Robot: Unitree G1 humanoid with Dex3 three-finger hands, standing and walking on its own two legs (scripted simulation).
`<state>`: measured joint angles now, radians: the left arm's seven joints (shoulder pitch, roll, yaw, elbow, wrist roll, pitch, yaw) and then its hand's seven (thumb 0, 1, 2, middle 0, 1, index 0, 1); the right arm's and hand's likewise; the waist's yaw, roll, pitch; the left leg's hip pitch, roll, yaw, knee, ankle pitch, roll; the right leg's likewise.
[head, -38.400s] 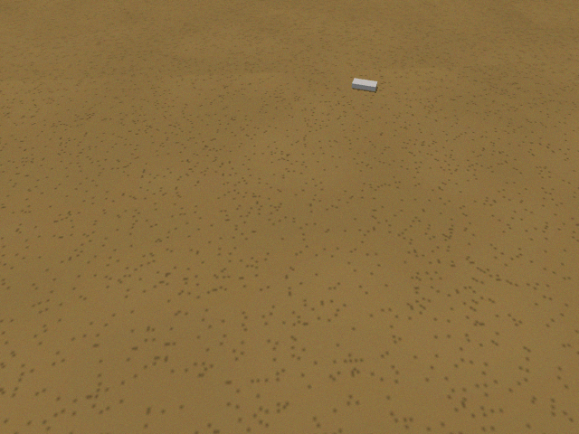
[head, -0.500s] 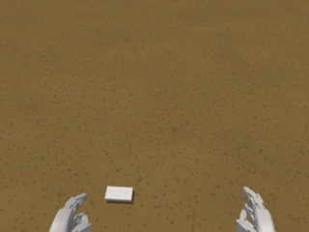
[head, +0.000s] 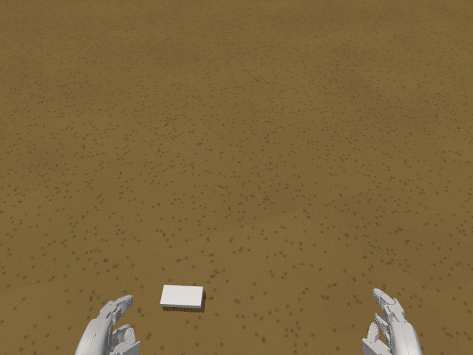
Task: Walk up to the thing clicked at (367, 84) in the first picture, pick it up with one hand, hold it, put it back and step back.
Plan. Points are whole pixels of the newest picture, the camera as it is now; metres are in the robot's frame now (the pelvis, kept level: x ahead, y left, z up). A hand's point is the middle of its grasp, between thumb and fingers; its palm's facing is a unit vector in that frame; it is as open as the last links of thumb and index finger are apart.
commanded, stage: home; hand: left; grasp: from above
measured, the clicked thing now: (182, 296) +0.46 +0.23 -0.70
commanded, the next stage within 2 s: stand in 0.48 s
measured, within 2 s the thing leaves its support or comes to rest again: neither
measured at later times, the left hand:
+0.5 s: hand (138, 351) +0.16 +0.17 -0.05, palm faces +0.05 -0.98 -0.19, open 7.4 cm
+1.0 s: hand out of the picture +0.05 +0.25 -0.11, palm faces +0.06 -0.94 -0.32, open 7.4 cm
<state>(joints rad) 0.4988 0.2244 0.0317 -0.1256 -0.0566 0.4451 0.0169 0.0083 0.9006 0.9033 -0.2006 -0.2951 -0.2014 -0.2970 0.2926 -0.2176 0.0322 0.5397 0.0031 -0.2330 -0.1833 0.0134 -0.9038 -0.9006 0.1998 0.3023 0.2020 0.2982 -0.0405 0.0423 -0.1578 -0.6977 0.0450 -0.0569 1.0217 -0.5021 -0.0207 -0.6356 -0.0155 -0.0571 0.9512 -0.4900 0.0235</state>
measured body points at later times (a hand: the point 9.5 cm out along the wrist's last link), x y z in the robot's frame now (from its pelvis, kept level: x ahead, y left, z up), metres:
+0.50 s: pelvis +0.00 +0.00 +0.00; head +0.02 +0.00 +0.45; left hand +0.15 +0.23 -0.03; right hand +0.16 -0.25 -0.06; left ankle +0.00 +0.13 -0.68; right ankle -0.01 -0.14 -0.68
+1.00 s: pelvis -0.02 +0.01 +0.05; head -0.01 +0.02 +0.50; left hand +0.05 +0.30 -0.09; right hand +0.07 -0.27 -0.08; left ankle +0.00 +0.13 -0.68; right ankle -0.01 -0.14 -0.68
